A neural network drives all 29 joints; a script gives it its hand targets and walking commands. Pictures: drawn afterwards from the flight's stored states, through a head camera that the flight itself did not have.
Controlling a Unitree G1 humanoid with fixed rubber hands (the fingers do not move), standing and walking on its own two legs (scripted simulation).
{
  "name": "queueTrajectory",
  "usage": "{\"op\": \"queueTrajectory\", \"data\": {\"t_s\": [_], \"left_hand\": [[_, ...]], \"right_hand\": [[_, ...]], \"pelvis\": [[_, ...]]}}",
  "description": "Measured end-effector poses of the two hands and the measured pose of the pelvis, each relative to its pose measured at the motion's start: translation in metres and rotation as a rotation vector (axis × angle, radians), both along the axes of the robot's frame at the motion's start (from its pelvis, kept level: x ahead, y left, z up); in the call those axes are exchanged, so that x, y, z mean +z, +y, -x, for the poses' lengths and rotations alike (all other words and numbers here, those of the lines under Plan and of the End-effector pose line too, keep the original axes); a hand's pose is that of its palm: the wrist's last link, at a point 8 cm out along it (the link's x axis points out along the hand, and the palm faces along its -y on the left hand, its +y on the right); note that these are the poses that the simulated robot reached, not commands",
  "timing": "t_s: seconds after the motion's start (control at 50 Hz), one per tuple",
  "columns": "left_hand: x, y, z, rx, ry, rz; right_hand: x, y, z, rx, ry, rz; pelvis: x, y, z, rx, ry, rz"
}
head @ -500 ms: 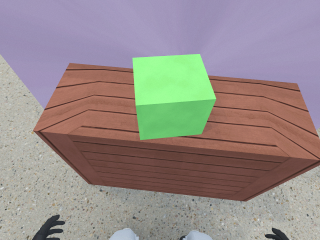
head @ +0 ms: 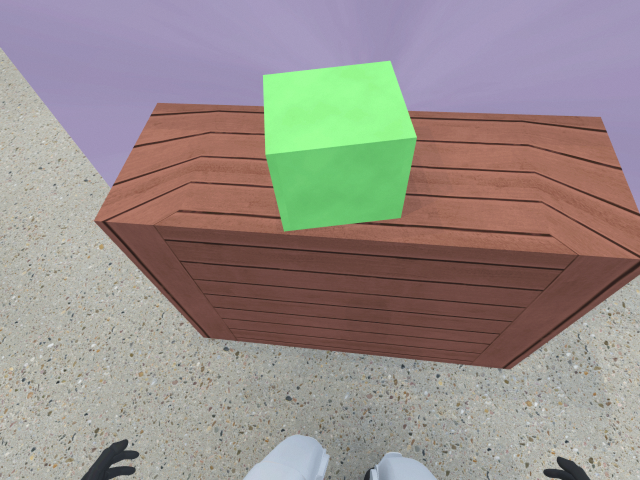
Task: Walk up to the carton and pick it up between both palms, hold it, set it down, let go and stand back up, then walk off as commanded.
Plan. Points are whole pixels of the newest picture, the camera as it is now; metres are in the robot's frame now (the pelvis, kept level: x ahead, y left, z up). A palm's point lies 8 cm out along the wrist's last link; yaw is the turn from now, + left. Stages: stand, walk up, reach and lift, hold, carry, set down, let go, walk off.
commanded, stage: walk off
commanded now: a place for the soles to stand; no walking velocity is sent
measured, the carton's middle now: (334, 149) +0.61 +0.03 +0.00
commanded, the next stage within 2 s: none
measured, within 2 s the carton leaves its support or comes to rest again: neither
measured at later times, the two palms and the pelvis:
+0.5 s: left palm out of the picture -0.04 +0.37 -0.12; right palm out of the picture -0.03 -0.26 -0.06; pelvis -0.14 +0.05 +0.00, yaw -2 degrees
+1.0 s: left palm out of the picture -0.20 +0.33 -0.09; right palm out of the picture -0.27 -0.31 -0.12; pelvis -0.33 +0.02 -0.01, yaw +0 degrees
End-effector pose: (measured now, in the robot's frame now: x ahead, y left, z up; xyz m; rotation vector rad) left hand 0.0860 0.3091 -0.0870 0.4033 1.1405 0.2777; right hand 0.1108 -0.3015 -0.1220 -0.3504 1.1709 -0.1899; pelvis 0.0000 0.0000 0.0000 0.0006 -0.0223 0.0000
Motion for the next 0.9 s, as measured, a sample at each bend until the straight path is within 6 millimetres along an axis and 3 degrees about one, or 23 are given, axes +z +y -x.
{"op": "queueTrajectory", "data": {"t_s": [0.08, 0.16, 0.28, 0.36, 0.48, 0.56, 0.64, 0.76, 0.84, 0.9], "left_hand": [[-0.002, 0.006, -0.001, -0.031, -0.058, 0.013], [-0.017, 0.017, 0.012, -0.067, -0.074, 0.051], [-0.045, 0.034, 0.053, -0.039, -0.029, 0.116], [-0.04, 0.044, 0.079, -0.019, -0.024, 0.127], [-0.037, 0.063, 0.118, -0.048, 0.036, 0.082], [-0.037, 0.066, 0.138, -0.08, 0.046, 0.051], [-0.033, 0.055, 0.162, -0.121, 0.046, 0.025], [-0.02, 0.027, 0.225, -0.111, 0.032, 0.013], [-0.009, 0.016, 0.266, -0.071, 0.026, 0.012], [-0.004, 0.015, 0.282, -0.038, -0.006, 0.014]], "right_hand": [[0.006, 0.002, 0.024, 0.012, 0.017, 0.03], [0.01, 0.009, 0.041, 0.043, -0.001, 0.067], [0.033, 0.033, 0.084, 0.047, -0.04, 0.095], [0.049, 0.039, 0.112, 0.019, -0.04, 0.118], [0.062, 0.041, 0.134, -0.017, -0.131, 0.125], [0.055, 0.034, 0.162, -0.021, -0.143, 0.12], [0.035, 0.021, 0.202, -0.043, -0.13, 0.097], [-0.001, -0.003, 0.267, -0.078, -0.074, 0.054], [-0.006, -0.005, 0.303, -0.098, -0.032, 0.026], [-0.004, -0.004, 0.331, -0.088, -0.017, 0.018]], "pelvis": [[0.0, 0.01, 0.02, 0.012, 0.01, 0.005], [-0.008, 0.024, 0.046, 0.029, -0.003, 0.025], [-0.008, 0.042, 0.082, 0.002, -0.055, -0.007], [0.0, 0.048, 0.096, 0.017, -0.047, 0.048], [0.003, 0.05, 0.129, -0.035, -0.03, 0.061], [-0.002, 0.046, 0.161, -0.062, -0.036, 0.046], [-0.011, 0.038, 0.194, -0.09, -0.047, 0.032], [-0.019, 0.021, 0.243, -0.067, -0.094, 0.051], [-0.012, 0.017, 0.267, -0.074, -0.088, 0.005], [-0.009, 0.016, 0.286, -0.054, -0.072, -0.008]]}}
